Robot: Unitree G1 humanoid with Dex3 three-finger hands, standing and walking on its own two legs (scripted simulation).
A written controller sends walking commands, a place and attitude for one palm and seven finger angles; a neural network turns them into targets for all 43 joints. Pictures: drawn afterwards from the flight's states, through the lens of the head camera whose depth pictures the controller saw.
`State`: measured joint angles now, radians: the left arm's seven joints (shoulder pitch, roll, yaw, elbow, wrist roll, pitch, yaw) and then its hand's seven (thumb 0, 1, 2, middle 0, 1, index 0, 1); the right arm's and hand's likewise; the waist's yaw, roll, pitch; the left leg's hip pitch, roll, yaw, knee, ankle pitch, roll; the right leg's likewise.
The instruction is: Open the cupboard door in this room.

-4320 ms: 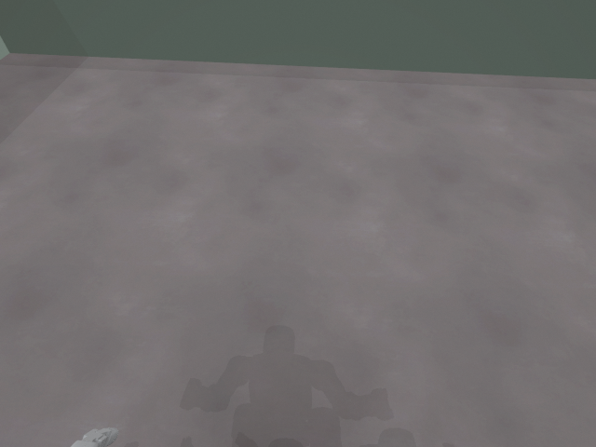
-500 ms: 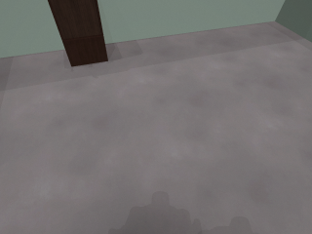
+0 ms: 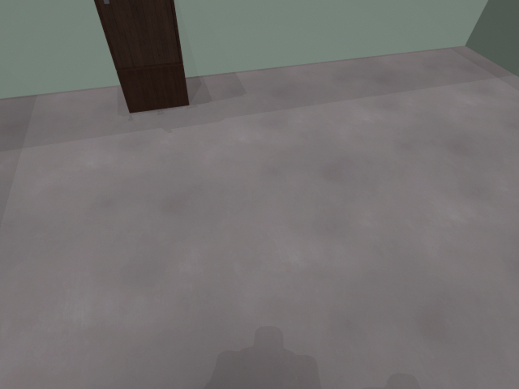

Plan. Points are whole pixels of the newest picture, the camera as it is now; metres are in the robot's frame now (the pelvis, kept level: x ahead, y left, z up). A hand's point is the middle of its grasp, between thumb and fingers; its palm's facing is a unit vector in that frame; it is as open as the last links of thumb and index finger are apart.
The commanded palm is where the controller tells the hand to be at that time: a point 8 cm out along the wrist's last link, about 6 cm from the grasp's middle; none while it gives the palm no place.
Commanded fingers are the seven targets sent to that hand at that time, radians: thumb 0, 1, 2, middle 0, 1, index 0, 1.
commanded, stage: turn or walk to find it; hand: left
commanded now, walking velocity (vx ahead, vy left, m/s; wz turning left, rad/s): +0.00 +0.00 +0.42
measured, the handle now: out of the picture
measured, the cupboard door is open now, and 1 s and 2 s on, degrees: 0 0 0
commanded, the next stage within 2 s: stand and wait in 0.70 s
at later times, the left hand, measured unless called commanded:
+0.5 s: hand out of the picture +0.03 +0.20 -0.18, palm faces +0.16 -0.96 -0.21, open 7.4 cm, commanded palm none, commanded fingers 0.00 0.90 0.90 -0.20 -0.30 -0.20 -0.30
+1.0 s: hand out of the picture -0.06 +0.13 -0.16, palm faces +0.35 -0.90 -0.26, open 7.4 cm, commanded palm none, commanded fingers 0.00 0.90 0.90 -0.20 -0.30 -0.20 -0.30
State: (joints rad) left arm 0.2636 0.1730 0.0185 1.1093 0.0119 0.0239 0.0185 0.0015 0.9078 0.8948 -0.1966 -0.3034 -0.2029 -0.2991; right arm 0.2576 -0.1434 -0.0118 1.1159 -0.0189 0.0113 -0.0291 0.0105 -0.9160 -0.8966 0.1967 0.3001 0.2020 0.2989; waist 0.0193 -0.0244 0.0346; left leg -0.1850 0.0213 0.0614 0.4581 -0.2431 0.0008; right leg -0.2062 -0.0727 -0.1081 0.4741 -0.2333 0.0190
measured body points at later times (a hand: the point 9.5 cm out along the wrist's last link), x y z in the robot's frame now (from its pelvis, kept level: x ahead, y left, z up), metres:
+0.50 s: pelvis -0.01 +0.00 -0.01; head +0.02 +0.01 +0.44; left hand +0.02 +0.25 -0.17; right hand +0.04 -0.23 -0.16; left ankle +0.00 +0.12 -0.74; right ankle -0.02 -0.12 -0.70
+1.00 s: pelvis -0.01 -0.05 +0.00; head +0.02 -0.07 +0.45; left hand -0.08 +0.18 -0.14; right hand +0.14 -0.27 -0.16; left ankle -0.09 +0.09 -0.70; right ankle -0.02 -0.13 -0.74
